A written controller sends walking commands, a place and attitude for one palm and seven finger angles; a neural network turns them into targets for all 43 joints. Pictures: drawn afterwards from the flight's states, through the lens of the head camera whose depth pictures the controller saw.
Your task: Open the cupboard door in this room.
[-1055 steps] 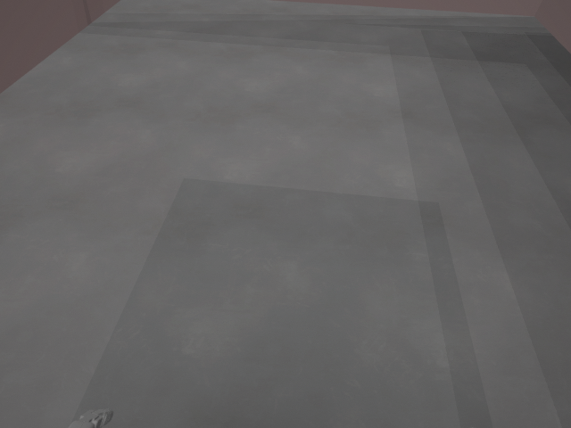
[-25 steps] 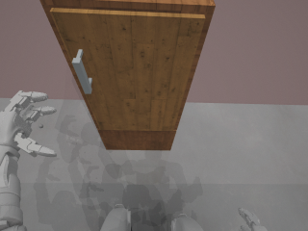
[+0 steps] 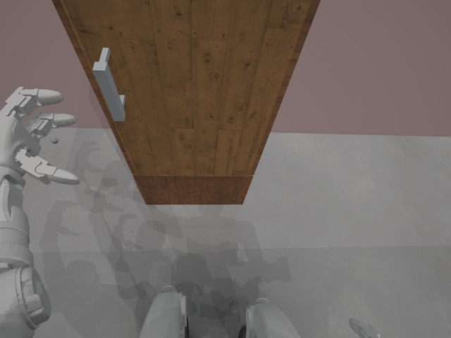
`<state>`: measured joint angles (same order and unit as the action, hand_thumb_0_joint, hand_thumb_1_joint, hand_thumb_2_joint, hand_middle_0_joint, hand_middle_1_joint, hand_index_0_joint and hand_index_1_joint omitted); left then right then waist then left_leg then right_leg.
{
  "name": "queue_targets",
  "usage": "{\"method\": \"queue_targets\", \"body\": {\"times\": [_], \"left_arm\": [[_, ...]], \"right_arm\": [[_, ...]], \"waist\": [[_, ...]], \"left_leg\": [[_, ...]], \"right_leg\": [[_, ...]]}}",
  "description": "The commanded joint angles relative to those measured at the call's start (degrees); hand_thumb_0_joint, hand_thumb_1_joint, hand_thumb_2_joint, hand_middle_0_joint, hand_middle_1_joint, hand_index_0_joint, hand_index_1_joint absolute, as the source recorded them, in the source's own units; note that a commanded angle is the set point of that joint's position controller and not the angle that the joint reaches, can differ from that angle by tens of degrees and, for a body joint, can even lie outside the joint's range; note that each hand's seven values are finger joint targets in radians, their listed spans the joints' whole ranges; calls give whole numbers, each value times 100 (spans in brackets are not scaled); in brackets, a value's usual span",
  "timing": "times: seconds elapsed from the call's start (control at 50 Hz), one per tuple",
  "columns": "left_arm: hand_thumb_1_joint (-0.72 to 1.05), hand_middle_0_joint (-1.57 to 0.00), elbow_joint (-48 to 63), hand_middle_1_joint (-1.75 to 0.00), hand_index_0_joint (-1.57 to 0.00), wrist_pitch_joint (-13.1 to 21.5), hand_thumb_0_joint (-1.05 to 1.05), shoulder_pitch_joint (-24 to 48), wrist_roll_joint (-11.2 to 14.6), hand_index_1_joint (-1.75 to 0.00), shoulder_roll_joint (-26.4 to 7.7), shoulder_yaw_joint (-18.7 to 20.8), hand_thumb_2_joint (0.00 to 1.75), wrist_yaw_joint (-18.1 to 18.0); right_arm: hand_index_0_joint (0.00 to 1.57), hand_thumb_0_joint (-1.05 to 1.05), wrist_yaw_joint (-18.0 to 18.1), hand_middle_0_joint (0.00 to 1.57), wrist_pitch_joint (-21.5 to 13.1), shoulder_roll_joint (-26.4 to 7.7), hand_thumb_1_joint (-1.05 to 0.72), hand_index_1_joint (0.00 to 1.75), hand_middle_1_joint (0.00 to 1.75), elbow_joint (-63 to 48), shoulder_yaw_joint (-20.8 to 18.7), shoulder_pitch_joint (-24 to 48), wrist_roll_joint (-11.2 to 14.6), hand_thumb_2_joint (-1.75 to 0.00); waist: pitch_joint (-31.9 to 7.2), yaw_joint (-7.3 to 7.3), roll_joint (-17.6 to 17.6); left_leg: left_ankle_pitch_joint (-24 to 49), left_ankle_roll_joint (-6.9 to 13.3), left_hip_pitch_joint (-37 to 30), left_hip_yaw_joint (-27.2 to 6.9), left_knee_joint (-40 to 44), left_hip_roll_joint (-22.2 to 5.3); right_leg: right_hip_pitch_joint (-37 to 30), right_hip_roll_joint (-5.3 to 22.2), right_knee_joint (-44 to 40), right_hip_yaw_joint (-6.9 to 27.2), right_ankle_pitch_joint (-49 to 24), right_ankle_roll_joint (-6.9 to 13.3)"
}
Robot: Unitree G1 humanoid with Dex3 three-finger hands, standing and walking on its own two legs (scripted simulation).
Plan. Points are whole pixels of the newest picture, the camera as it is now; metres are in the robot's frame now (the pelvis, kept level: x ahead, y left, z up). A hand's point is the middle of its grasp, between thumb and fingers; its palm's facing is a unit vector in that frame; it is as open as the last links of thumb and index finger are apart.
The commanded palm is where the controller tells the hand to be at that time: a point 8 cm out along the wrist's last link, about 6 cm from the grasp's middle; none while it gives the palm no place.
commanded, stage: move the hooked fingers beside the handle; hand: left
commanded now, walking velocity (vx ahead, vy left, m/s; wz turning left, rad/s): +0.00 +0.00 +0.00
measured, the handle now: (112, 86) +0.55 +0.22 +0.06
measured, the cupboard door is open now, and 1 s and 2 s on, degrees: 0 0 0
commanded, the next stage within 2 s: slide the fingers in behind the handle in 1.34 s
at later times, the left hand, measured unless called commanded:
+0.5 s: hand (63, 113) +0.47 +0.29 +0.06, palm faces +0.04 -1.00 -0.03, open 14.0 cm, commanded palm +0.46 +0.33 +0.06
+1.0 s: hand (65, 110) +0.49 +0.29 +0.06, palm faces +0.04 -1.00 -0.03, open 14.0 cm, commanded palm +0.47 +0.32 +0.06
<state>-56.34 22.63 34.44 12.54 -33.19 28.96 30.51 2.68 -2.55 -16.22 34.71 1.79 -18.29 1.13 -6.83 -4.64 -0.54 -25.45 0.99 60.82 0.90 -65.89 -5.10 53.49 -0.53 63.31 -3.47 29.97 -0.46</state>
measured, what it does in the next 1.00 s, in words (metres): stands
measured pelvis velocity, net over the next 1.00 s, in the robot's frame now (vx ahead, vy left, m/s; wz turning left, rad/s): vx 0.00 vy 0.00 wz -0.03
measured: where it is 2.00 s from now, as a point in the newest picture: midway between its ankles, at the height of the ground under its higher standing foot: outside the picture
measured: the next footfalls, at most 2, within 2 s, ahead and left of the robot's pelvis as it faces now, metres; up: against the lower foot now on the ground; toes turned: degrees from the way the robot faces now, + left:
none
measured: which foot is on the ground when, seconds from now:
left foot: down 0.00-1.00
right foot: down 0.00-1.00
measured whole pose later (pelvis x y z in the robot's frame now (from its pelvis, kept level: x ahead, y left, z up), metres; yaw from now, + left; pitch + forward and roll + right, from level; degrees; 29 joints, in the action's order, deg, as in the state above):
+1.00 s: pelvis +0.00 +0.00 -0.01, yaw -2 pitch +25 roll -5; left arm -65.6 20.8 47.3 7.5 -41.5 31.9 28.7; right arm 1.8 3.2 -16.2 35.0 3.0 -20.0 0.4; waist -6.3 -8.5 -1.0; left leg -26.5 1.3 67.9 0.2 -69.2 -6.3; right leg 60.0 -1.8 65.1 -3.6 30.0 -0.7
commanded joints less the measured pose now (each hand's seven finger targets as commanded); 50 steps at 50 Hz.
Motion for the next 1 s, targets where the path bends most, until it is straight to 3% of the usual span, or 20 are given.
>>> {"method": "queue_targets", "body": {"times": [0.0,0.02,0.06,0.12,0.24,0.28,0.32,0.34,0.36,0.42,0.5,0.52,0.56,0.62,0.7,0.72,0.8,0.92,0.96,0.98], "left_arm": [[-50,-30,868,-120,-30,325,0,2159,82,-120,-1777,240,30,-46],[-50,-30,880,-120,-30,333,0,2103,58,-120,-1947,411,30,-73],[-50,-30,735,-120,-30,325,0,2241,-12,-120,-1932,329,30,-110],[-50,-30,918,-120,-30,450,0,2407,-18,-120,-2072,465,30,-168],[-50,-30,495,-120,-30,365,0,2746,-133,-120,-2042,267,30,-162],[-50,-30,366,-120,-30,365,0,2938,-164,-120,-2264,395,30,-184],[-50,-30,282,-120,-30,353,0,3078,-212,-120,-2274,346,30,-202],[-50,-30,271,-120,-30,357,0,3274,-221,-120,-2384,371,30,-210],[-50,-30,145,-120,-30,344,0,3233,-247,-120,-2583,518,30,-220],[-50,-30,154,-120,-30,357,0,3363,-303,-120,-2560,400,30,-179],[-50,-30,-67,-120,-30,235,0,3475,-340,-120,-2719,457,30,-170],[-50,-30,-79,-120,-30,193,0,3635,-370,-120,-2709,392,30,-172],[-50,-30,-182,-120,-30,113,0,3424,-386,-120,-2745,435,30,-170],[-50,-30,31,-120,-30,145,0,3331,-373,-120,-2881,570,30,-165],[-50,-30,85,-120,-30,165,0,3426,-345,-120,-2829,560,30,-166],[-50,-30,178,-120,-30,186,0,3483,-373,-120,-3042,710,30,-198],[-50,-30,387,-120,-30,252,0,3547,-372,-120,-2915,632,30,-211],[-50,-30,215,-120,-30,148,0,3183,-328,-120,-2676,515,30,-176],[-50,-30,191,-120,-30,110,0,3341,-334,-120,-2480,325,30,-193],[-50,-30,139,-120,-30,141,0,3349,-300,-120,-2601,464,30,-205]], "right_arm": [[20,0,102,20,-32,-1079,-90,30,30,-388,-430,-633,13,-90],[20,0,93,20,-2,-1089,-90,30,30,-382,-452,-667,-8,-90],[20,0,85,20,67,-1089,-90,30,30,-380,-433,-689,-3,-90],[20,0,70,20,113,-1101,-90,30,30,-364,-447,-742,-30,-90],[20,0,76,20,234,-1117,-90,30,30,-280,-413,-810,-23,-90],[20,0,101,20,260,-1148,-90,30,30,-252,-401,-860,-33,-90],[20,0,102,20,278,-1150,-90,30,30,-234,-394,-883,-41,-90],[20,0,108,20,279,-1168,-90,30,30,-201,-377,-896,-44,-90],[20,0,120,20,283,-1186,-90,30,30,-215,-378,-913,-50,-90],[20,0,102,20,313,-1186,-90,30,30,-206,-353,-965,-66,-90],[20,0,98,20,379,-1211,-90,30,30,-201,-335,-1033,-61,-90],[20,0,101,20,392,-1208,-90,30,30,-198,-319,-1041,-61,-90],[20,0,86,20,415,-1211,-90,30,30,-248,-321,-1053,-56,-90],[20,0,60,20,438,-1213,-90,30,30,-277,-329,-1086,-76,-90],[20,0,46,20,472,-1199,-90,30,30,-276,-337,-1081,-59,-90],[20,0,56,20,468,-1227,-90,30,30,-262,-348,-1100,-70,-90],[20,0,39,20,470,-1199,-90,30,30,-209,-354,-1123,-82,-90],[20,0,28,20,510,-1177,-90,30,30,-208,-359,-1102,-62,-90],[20,0,23,20,522,-1158,-90,30,30,-213,-345,-1071,-53,-90],[20,0,39,20,513,-1170,-90,30,30,-212,-346,-1089,-58,-90]], "waist": [[-2445,-51,-848],[-2523,0,-846],[-2380,-80,-747],[-2702,-36,-977],[-2438,-211,-931],[-2407,-230,-882],[-2487,-284,-962],[-2489,-345,-951],[-2523,-305,-885],[-2726,-318,-1178],[-2770,-358,-1129],[-2717,-425,-1114],[-2699,-368,-1057],[-2990,-288,-1153],[-2890,-358,-1078],[-2912,-329,-1115],[-3153,-327,-1383],[-2949,-317,-1190],[-2710,-416,-1118],[-2716,-368,-1059]], "left_leg": [[1601,66,-2681,-414,718,229],[1657,58,-2727,-413,697,216],[1625,60,-2640,-437,712,206],[1814,35,-2927,-480,674,188],[1570,66,-2681,-477,658,181],[1535,76,-2595,-502,616,178],[1529,78,-2583,-487,554,171],[1511,95,-2512,-489,505,165],[1489,94,-2385,-477,474,168],[1745,67,-2639,-517,432,147],[1827,88,-2523,-512,331,137],[1769,97,-2449,-516,308,124],[1711,106,-2327,-483,298,137],[1954,99,-2417,-480,260,136],[1848,114,-2336,-456,239,122],[1855,106,-2362,-484,257,116],[2026,78,-2733,-531,265,105],[2082,81,-2710,-513,332,125],[1860,99,-2597,-509,359,126],[1931,99,-2588,-517,334,130]], "right_leg": [[25,-232,-758,77,-1325,198],[-9,-239,-756,79,-1365,197],[60,-247,-758,58,-1330,191],[125,-266,-716,53,-1377,206],[287,-271,-753,52,-1228,180],[318,-282,-721,59,-1196,202],[415,-272,-710,72,-1189,177],[433,-275,-703,95,-1187,167],[336,-274,-683,106,-1183,167],[481,-291,-609,77,-1296,186],[516,-301,-580,87,-1376,170],[562,-299,-567,76,-1348,156],[476,-301,-590,92,-1335,153],[358,-309,-522,87,-1534,157],[389,-336,-539,101,-1503,140],[376,-332,-529,93,-1477,152],[504,-346,-521,67,-1507,174],[411,-345,-600,43,-1604,170],[516,-341,-644,36,-1459,150],[465,-356,-609,37,-1515,179]]}}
